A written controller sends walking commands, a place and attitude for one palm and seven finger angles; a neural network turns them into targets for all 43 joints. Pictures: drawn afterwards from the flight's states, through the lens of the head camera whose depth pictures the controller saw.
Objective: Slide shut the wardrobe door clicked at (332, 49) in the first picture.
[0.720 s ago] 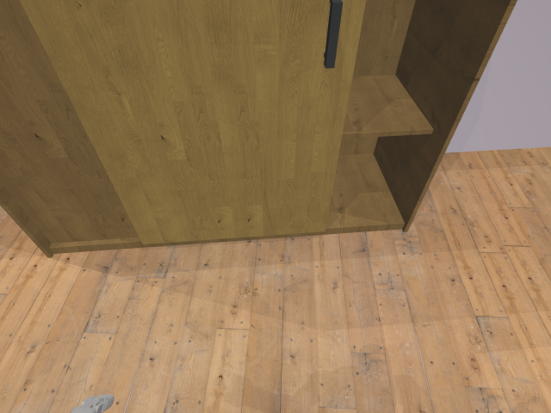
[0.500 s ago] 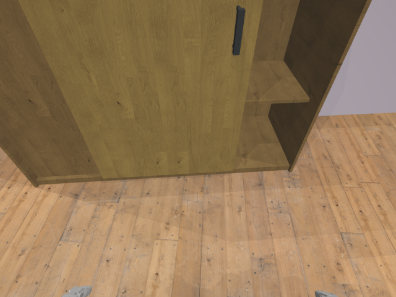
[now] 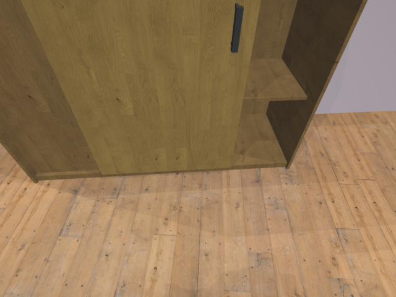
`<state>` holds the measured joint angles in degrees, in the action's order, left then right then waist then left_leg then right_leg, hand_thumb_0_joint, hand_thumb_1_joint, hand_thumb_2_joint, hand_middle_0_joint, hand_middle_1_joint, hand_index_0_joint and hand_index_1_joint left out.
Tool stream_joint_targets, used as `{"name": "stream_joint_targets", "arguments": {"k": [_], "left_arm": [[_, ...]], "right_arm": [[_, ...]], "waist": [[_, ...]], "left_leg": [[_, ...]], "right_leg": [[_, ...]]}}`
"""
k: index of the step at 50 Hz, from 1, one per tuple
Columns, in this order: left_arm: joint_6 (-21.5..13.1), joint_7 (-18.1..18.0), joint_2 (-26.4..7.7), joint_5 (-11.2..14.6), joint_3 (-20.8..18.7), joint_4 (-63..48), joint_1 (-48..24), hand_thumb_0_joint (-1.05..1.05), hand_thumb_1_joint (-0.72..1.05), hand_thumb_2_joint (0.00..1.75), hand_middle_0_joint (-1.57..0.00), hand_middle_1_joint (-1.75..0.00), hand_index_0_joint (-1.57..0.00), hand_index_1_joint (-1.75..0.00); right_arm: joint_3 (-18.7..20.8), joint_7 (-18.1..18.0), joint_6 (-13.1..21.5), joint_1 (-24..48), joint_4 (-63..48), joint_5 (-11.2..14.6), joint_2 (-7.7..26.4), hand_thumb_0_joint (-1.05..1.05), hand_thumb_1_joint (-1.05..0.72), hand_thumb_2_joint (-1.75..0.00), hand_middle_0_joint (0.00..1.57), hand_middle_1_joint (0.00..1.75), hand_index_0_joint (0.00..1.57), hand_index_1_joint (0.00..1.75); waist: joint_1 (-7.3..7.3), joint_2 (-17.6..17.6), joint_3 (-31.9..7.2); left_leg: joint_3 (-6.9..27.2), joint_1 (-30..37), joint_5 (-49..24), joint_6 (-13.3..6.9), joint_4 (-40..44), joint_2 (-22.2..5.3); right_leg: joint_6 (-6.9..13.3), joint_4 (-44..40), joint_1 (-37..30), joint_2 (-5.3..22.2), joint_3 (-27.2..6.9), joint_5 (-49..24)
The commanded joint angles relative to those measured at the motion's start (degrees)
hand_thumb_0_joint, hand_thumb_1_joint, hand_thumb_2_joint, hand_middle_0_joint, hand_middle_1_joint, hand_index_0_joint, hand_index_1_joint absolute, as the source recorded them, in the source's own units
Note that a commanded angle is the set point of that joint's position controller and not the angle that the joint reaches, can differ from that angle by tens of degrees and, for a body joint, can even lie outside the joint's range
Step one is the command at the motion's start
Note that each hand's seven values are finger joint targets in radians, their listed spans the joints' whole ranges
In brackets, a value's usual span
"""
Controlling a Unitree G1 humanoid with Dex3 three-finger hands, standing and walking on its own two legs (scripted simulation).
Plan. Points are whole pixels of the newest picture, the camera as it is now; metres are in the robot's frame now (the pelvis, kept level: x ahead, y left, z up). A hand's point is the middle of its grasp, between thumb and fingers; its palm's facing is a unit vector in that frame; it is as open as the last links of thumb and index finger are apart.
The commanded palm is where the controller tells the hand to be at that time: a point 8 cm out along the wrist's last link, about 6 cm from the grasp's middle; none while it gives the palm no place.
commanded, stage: stand and wait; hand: left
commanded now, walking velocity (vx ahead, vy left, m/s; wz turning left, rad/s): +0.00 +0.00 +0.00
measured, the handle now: (235, 28) +0.97 -0.08 +0.14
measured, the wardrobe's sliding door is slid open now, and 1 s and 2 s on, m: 0.38 0.38 0.38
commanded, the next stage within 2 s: look at it before walking up in 0.10 s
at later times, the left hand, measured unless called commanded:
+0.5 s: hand out of the picture +0.07 +0.25 -0.16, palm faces -0.02 -0.94 -0.33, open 7.4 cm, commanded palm none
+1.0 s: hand out of the picture +0.08 +0.25 -0.16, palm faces -0.05 -0.94 -0.33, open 7.4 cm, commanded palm none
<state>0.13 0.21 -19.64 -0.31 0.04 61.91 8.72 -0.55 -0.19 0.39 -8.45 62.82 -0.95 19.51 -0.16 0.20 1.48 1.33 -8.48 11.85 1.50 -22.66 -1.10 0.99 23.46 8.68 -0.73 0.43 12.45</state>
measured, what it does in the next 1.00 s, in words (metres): stands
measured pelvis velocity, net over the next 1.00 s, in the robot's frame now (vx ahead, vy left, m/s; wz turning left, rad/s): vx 0.01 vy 0.01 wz -0.05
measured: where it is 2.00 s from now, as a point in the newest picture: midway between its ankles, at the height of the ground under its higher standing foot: outside the picture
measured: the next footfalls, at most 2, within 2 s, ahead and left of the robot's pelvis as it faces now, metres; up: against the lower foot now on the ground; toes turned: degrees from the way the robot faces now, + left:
left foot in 1.80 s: +0.06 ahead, +0.12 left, +0.00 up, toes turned -30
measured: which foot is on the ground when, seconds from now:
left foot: down 0.00-1.00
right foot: down 0.00-1.00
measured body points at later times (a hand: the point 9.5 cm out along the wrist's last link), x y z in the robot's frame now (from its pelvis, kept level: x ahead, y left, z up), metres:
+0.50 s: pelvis +0.00 +0.01 +0.00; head +0.00 +0.01 +0.45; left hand +0.07 +0.30 -0.13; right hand +0.07 -0.29 -0.13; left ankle +0.01 +0.14 -0.74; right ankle +0.00 -0.11 -0.74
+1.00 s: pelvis +0.01 +0.01 +0.00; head +0.02 +0.01 +0.45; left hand +0.09 +0.30 -0.14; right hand +0.09 -0.28 -0.14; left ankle +0.01 +0.14 -0.74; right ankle +0.01 -0.11 -0.74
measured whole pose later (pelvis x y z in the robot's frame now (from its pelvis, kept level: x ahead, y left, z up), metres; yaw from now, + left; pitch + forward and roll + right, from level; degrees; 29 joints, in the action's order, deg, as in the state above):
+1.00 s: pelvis +0.01 +0.01 +0.00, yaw -3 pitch -1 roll +0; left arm 1.6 -0.2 -18.7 -0.6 -0.6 60.2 9.2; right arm 0.0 -1.1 0.2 -6.0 60.6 -0.9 17.8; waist 0.9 0.0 2.0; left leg -1.7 -9.7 13.6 1.2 -24.2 -1.5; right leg 0.4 25.4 11.3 -1.2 -2.5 13.2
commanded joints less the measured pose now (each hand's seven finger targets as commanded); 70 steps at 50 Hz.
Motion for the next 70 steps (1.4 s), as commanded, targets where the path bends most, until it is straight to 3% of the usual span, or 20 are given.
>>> {"name": "stream_joint_targets", "arguments": {"k": [1, 16, 22, 43, 46, 50, 54, 55, 57, 59, 60, 61, 62, 63, 64, 65, 66, 69, 70], "left_arm": [[-1.63, -0.81, -12.03, -0.18, -2.26, -4.00, -3.31, 0.00, 0.90, 0.90, -0.20, -0.30, -0.20, -0.30], [-1.54, -0.71, -11.90, -0.32, -2.17, -3.69, -3.35, 0.00, 0.90, 0.90, -0.20, -0.30, -0.20, -0.30], [-1.67, -0.72, -11.82, -0.28, -2.08, -3.48, -2.93, 0.00, 0.90, 0.90, -0.20, -0.30, -0.20, -0.30], [-1.55, -0.71, -12.22, -0.35, -2.32, -3.80, -3.41, 0.00, 0.90, 0.90, -0.20, -0.30, -0.20, -0.30], [0.25, -0.95, -6.39, -0.35, -1.65, -4.09, -0.39, 0.00, 0.90, 0.90, -0.20, -0.30, -0.20, -0.30], [1.46, -0.75, -6.04, -0.65, -2.50, -6.73, 1.64, 0.00, 0.90, 0.90, -0.20, -0.30, -0.20, -0.30], [1.91, -0.22, -4.74, -0.78, -3.15, -9.36, 2.86, 0.00, 0.90, 0.90, -0.20, -0.30, -0.20, -0.30], [2.02, -0.08, -4.13, -0.75, -3.32, -9.86, 3.07, 0.00, 0.90, 0.90, -0.20, -0.30, -0.20, -0.30], [2.31, 0.25, -2.25, -0.73, -3.63, -10.85, 4.34, 0.00, 0.90, 0.90, -0.20, -0.30, -0.20, -0.30], [2.38, 0.47, -1.83, -0.67, -4.06, -11.25, 6.60, 0.00, 0.90, 0.90, -0.20, -0.30, -0.20, -0.30], [2.17, 0.60, -1.62, -0.78, -4.50, -10.93, 9.06, 0.00, 0.90, 0.90, -0.20, -0.30, -0.20, -0.30], [1.45, 0.51, -3.95, -1.20, -5.24, -10.30, 11.97, 0.00, 0.90, 0.90, -0.20, -0.30, -0.20, -0.30], [0.56, -0.54, -10.63, -1.96, -6.53, -10.72, 13.55, 0.00, 0.90, 0.90, -0.20, -0.30, -0.20, -0.30], [1.05, -1.19, -10.39, -0.97, -6.34, -10.75, 14.45, 0.00, 0.90, 0.90, -0.20, -0.30, -0.20, -0.30], [0.98, -1.54, -8.39, -0.90, -6.46, -11.34, 11.00, 0.00, 0.90, 0.90, -0.20, -0.30, -0.20, -0.30], [0.97, -1.43, -6.58, -0.78, -6.20, -12.29, 8.11, 0.00, 0.90, 0.90, -0.20, -0.30, -0.20, -0.30], [0.73, -1.28, -5.23, -0.59, -5.78, -12.96, 6.71, 0.00, 0.90, 0.90, -0.20, -0.30, -0.20, -0.30], [0.04, -1.29, -3.86, -0.38, -5.72, -12.78, 8.22, 0.00, 0.90, 0.90, -0.20, -0.30, -0.20, -0.30], [0.01, -1.37, -3.79, -0.43, -5.86, -12.64, 8.85, 0.00, 0.90, 0.90, -0.20, -0.30, -0.20, -0.30]], "right_arm": [[2.42, -0.71, 1.51, 3.37, -3.58, 0.31, 11.52, 0.00, -0.90, -0.90, 0.20, 0.30, 0.20, 0.30], [2.46, -0.58, 1.63, 2.91, -3.01, 0.37, 11.54, 0.00, -0.90, -0.90, 0.20, 0.30, 0.20, 0.30], [2.51, -0.62, 1.77, 3.08, -2.96, 0.42, 11.68, 0.00, -0.90, -0.90, 0.20, 0.30, 0.20, 0.30], [2.59, -0.93, 1.78, 3.99, -3.02, 0.46, 12.23, 0.00, -0.90, -0.90, 0.20, 0.30, 0.20, 0.30], [1.82, -1.25, 0.68, 0.40, -3.23, 0.28, 5.58, 0.00, -0.90, -0.90, 0.20, 0.30, 0.20, 0.30], [3.06, -1.77, -0.30, -1.35, -5.94, 0.25, 5.88, 0.00, -0.90, -0.90, 0.20, 0.30, 0.20, 0.30], [4.49, -1.95, -0.61, -0.98, -8.66, 0.15, 6.78, 0.00, -0.90, -0.90, 0.20, 0.30, 0.20, 0.30], [4.74, -2.02, -0.55, -0.87, -9.21, 0.12, 6.99, 0.00, -0.90, -0.90, 0.20, 0.30, 0.20, 0.30], [5.27, -1.81, -0.30, 0.41, -10.28, 0.00, 6.97, 0.00, -0.90, -0.90, 0.20, 0.30, 0.20, 0.30], [5.55, -1.69, -0.36, 2.20, -11.61, -0.01, 6.58, 0.00, -0.90, -0.90, 0.20, 0.30, 0.20, 0.30], [5.70, -1.70, -0.52, 3.39, -12.18, -0.13, 5.96, 0.00, -0.90, -0.90, 0.20, 0.30, 0.20, 0.30], [5.64, -1.56, -1.04, 3.69, -12.79, 0.08, 4.53, 0.00, -0.90, -0.90, 0.20, 0.30, 0.20, 0.30], [4.74, -1.20, -1.38, 2.56, -14.92, 0.42, -1.00, 0.00, -0.90, -0.90, 0.20, 0.30, 0.20, 0.30], [5.03, -1.47, -2.03, 4.10, -15.22, 0.43, 0.69, 0.00, -0.90, -0.90, 0.20, 0.30, 0.20, 0.30], [5.32, -1.36, -2.32, 3.16, -14.57, 0.43, 1.29, 0.00, -0.90, -0.90, 0.20, 0.30, 0.20, 0.30], [5.49, -1.27, -2.06, 2.83, -13.71, 0.43, 1.09, 0.00, -0.90, -0.90, 0.20, 0.30, 0.20, 0.30], [5.53, -1.07, -1.81, 2.28, -13.23, 0.25, 1.02, 0.00, -0.90, -0.90, 0.20, 0.30, 0.20, 0.30], [5.46, -1.11, -1.84, 0.69, -12.14, 0.08, -0.34, 0.00, -0.90, -0.90, 0.20, 0.30, 0.20, 0.30], [5.37, -1.25, -1.91, 0.38, -12.16, 0.05, -0.60, 0.00, -0.90, -0.90, 0.20, 0.30, 0.20, 0.30]], "waist": [[0.37, -0.19, -1.92], [0.37, 0.19, -1.01], [0.38, 0.02, -2.92], [0.28, -0.35, -3.11], [-0.01, -0.34, -2.74], [-0.17, -0.28, -3.04], [0.15, 3.64, -3.42], [0.14, 5.84, -3.03], [1.02, 10.93, -2.43], [2.27, 11.05, -2.27], [3.84, 8.60, -2.04], [5.48, -0.35, -1.64], [4.96, -21.50, -1.86], [5.52, -15.54, -1.86], [3.65, -15.86, -0.20], [2.63, -11.13, 0.47], [1.87, -8.09, -0.03], [1.59, -4.26, -4.29], [1.66, -4.90, -5.75]], "left_leg": [[4.83, -0.86, -4.50, -2.83, 4.26, -5.02], [5.65, -1.89, -2.69, -2.92, 5.37, -5.02], [5.54, -0.38, -5.40, -2.97, 4.98, -5.31], [4.09, 2.00, -9.36, -2.77, 4.41, -5.92], [1.31, 1.81, -9.23, -1.83, 1.18, -6.21], [-0.05, 1.83, -9.25, -2.24, -1.91, -7.79], [1.55, 1.05, -8.53, -4.58, -1.81, -11.85], [2.36, 0.15, -9.32, -5.71, -1.16, -13.70], [3.31, -0.56, -15.26, -9.09, -0.03, -18.09], [1.05, -4.12, -16.43, -9.27, -3.00, -18.98], [-1.62, -7.17, -14.54, -7.39, -8.17, -17.27], [-6.62, -12.72, -5.34, -2.60, -20.96, -11.37], [-9.16, -25.66, 20.54, 1.96, -36.96, -0.57], [-0.31, -23.57, 22.22, 1.05, -42.68, -0.54], [1.33, -23.35, 17.68, 0.59, -44.15, -1.92], [1.92, -24.40, 14.17, 0.62, -45.17, -2.65], [1.78, -23.93, 10.79, 1.03, -44.94, -3.00], [0.98, -23.08, 7.23, 2.08, -42.42, -2.43], [1.05, -23.68, 7.25, 2.28, -41.88, -2.18]], "right_leg": [[1.21, -5.87, 0.64, 7.55, -7.20, -1.90], [0.87, -6.46, 1.43, 7.23, -7.24, 0.50], [0.80, -5.88, 0.35, 7.44, -6.64, -3.12], [0.91, -4.97, -0.12, 7.24, -6.95, -9.96], [0.31, -1.68, 2.68, 6.87, -7.99, -13.14], [0.33, 3.81, 6.73, 5.37, -8.64, -15.58], [-0.35, 12.25, 10.82, 2.20, -6.92, -11.62], [-0.68, 15.88, 11.63, 1.30, -5.81, -7.57], [-1.67, 22.94, 13.10, 0.23, -1.52, 10.35], [-1.56, 22.20, 9.58, 2.04, -1.38, 13.15], [-1.22, 16.97, 5.48, 2.48, -1.49, 8.89], [0.13, 5.85, 1.10, 5.69, -7.96, -4.26], [4.57, -4.90, -1.08, 20.07, -33.01, -17.98], [6.95, -8.51, 3.36, 21.42, -34.85, -14.86], [6.13, -9.58, 5.05, 18.13, -32.11, -8.84], [6.47, -8.21, 5.09, 16.29, -30.22, -5.96], [6.81, -6.72, 4.38, 14.08, -27.06, -7.82], [6.08, -4.76, -0.42, 11.32, -23.11, -13.86], [6.03, -4.50, -2.52, 11.23, -23.15, -14.88]]}}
